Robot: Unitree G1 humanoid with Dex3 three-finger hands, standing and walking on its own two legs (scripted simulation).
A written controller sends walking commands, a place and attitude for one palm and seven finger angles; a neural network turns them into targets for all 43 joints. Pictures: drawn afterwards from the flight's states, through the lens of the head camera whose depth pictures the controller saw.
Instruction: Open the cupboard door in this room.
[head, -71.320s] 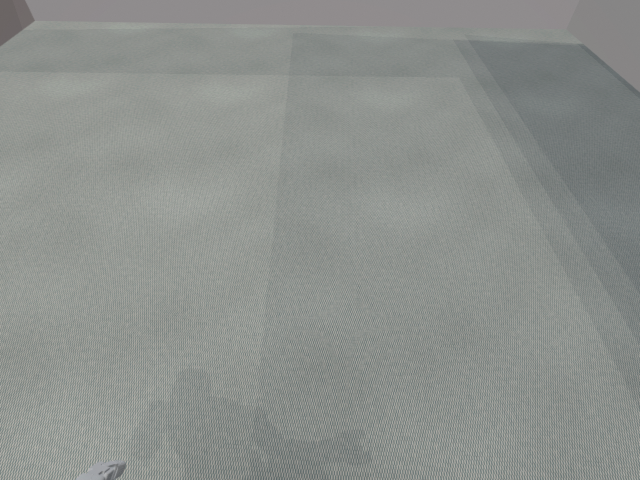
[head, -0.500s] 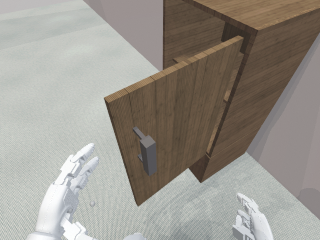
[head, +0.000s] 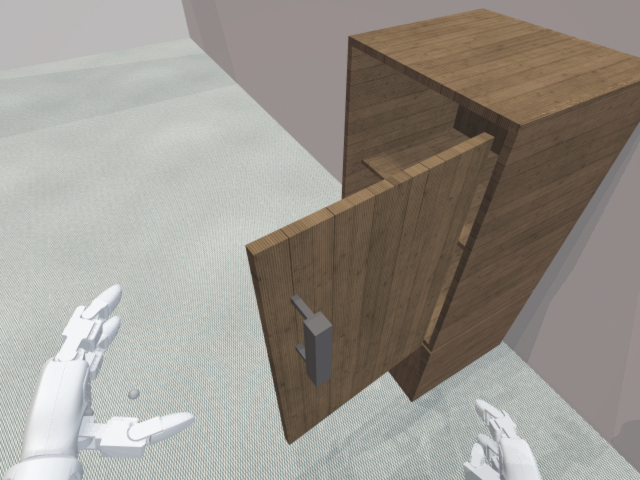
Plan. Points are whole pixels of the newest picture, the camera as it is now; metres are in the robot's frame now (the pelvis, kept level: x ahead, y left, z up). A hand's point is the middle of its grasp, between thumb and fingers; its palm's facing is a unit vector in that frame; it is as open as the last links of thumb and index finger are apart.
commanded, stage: draw the hand back to the body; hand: left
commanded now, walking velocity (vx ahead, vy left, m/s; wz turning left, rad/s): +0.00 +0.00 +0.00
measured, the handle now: (308, 340) +0.30 +0.05 +0.02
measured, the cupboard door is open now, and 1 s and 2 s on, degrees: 95 95 95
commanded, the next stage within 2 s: step back with the hand held close in 0.80 s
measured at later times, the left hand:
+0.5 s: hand (68, 310) +0.21 +0.26 +0.19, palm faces +0.46 -0.79 -0.41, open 8.3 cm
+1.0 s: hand (85, 315) +0.21 +0.24 +0.18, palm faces +0.44 -0.79 -0.42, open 7.4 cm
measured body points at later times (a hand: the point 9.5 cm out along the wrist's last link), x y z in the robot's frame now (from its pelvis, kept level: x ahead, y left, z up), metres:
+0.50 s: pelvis +0.02 -0.01 +0.03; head +0.00 -0.03 +0.48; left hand +0.18 +0.30 +0.21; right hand +0.21 -0.23 -0.05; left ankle +0.00 +0.09 -0.71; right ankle -0.02 -0.13 -0.71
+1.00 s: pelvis +0.01 -0.02 +0.03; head +0.00 -0.05 +0.48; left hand +0.18 +0.28 +0.21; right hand +0.20 -0.25 -0.06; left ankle +0.00 +0.09 -0.71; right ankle -0.02 -0.13 -0.71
